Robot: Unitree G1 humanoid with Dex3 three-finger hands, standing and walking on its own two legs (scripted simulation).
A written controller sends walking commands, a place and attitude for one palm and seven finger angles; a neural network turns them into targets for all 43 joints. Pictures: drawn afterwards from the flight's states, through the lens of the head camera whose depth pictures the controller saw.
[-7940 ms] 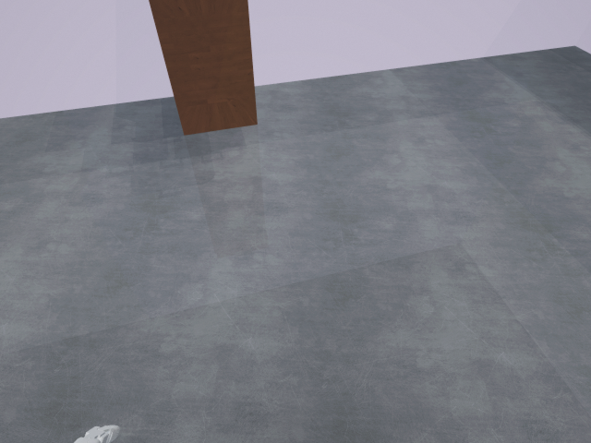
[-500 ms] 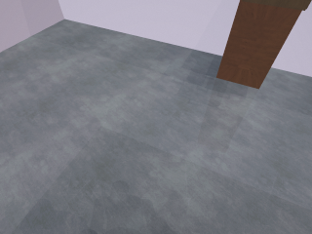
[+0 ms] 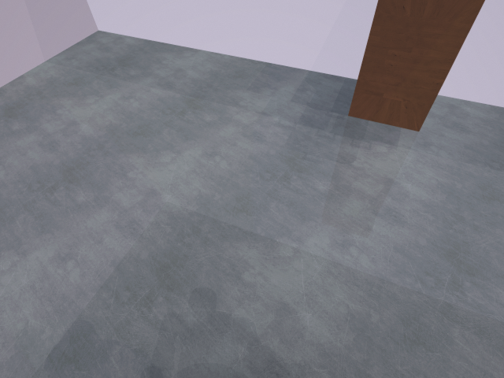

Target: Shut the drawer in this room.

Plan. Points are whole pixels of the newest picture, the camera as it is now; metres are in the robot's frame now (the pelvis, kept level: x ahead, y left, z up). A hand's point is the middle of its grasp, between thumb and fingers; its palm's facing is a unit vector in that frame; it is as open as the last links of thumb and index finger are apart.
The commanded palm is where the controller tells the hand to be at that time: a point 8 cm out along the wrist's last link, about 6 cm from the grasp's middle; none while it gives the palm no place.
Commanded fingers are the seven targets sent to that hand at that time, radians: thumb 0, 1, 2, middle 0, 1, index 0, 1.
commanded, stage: turn or walk to find it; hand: left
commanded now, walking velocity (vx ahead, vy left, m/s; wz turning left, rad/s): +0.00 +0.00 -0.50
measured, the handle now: out of the picture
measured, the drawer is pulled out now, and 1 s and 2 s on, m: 0.22 0.22 0.22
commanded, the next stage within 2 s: stand and wait in 0.38 s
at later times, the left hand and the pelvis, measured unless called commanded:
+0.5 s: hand out of the picture +0.06 +0.17 -0.16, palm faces -0.10 -0.96 -0.28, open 7.4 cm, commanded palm none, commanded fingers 0.00 0.90 0.90 -0.20 -0.30 -0.20 -0.30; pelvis +0.00 -0.02 +0.00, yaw -10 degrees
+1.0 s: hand out of the picture +0.05 +0.20 -0.17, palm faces -0.05 -0.97 -0.22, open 7.4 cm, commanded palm none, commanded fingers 0.00 0.90 0.90 -0.20 -0.30 -0.20 -0.30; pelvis +0.00 +0.01 +0.01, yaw -5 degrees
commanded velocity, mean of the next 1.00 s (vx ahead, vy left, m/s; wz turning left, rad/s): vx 0.00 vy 0.00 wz -0.05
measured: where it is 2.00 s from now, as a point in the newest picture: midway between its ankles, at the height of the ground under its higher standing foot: outside the picture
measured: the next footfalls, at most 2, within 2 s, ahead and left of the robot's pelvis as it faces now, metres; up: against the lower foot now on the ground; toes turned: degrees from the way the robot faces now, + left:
left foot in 0.76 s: +0.06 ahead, +0.12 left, +0.00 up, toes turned -6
